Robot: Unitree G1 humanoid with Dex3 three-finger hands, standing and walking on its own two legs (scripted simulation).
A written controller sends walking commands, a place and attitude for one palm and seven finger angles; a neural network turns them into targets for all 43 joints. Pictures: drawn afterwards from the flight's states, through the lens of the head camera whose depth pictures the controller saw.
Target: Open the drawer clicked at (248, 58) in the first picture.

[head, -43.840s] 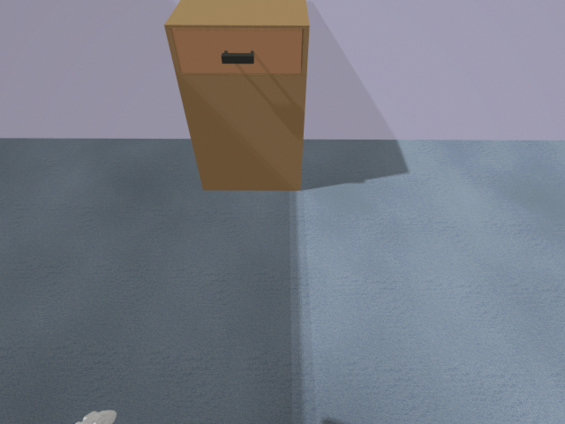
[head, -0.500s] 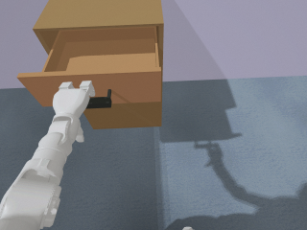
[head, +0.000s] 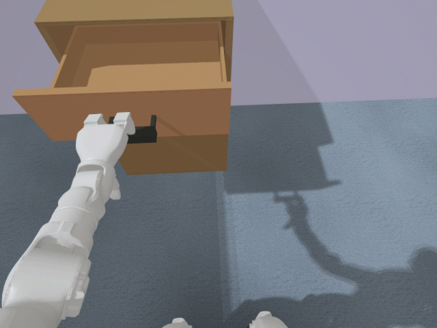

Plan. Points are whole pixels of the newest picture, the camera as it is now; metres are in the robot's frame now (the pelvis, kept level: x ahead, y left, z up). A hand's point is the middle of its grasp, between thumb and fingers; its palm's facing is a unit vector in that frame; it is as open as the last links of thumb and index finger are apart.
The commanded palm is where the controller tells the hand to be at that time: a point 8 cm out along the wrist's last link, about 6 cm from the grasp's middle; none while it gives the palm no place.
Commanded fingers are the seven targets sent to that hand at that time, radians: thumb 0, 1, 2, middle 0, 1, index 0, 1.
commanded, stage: lower the fingers behind the handle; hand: left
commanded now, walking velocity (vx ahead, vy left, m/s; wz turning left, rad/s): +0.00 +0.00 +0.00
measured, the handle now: (131, 127) +0.54 +0.20 -0.02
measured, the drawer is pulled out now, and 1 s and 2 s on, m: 0.25 0.25 0.25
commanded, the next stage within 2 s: lift the fingers back up to retry in 1.00 s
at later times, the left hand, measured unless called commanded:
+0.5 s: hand (114, 160) +0.44 +0.21 -0.01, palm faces +0.01 +0.01 -1.00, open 14.2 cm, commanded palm +0.41 +0.21 +0.02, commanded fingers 0.00 -0.50 0.30 -0.30 -1.20 -0.30 -1.20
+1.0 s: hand (114, 161) +0.44 +0.21 -0.01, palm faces +0.01 +0.01 -1.00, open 14.3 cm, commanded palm +0.41 +0.21 +0.01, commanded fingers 0.00 -0.50 0.30 -0.30 -1.20 -0.30 -1.20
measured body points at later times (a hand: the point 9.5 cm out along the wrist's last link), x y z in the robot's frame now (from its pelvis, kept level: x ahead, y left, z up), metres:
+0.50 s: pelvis -0.01 +0.00 -0.01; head +0.08 +0.00 +0.43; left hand +0.44 +0.21 +0.05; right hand +0.03 -0.27 -0.15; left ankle -0.02 +0.10 -0.70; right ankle +0.01 -0.13 -0.70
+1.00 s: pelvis -0.03 +0.00 -0.02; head +0.07 -0.01 +0.41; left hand +0.44 +0.21 +0.05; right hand +0.01 -0.27 -0.16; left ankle -0.02 +0.10 -0.70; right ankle +0.01 -0.13 -0.70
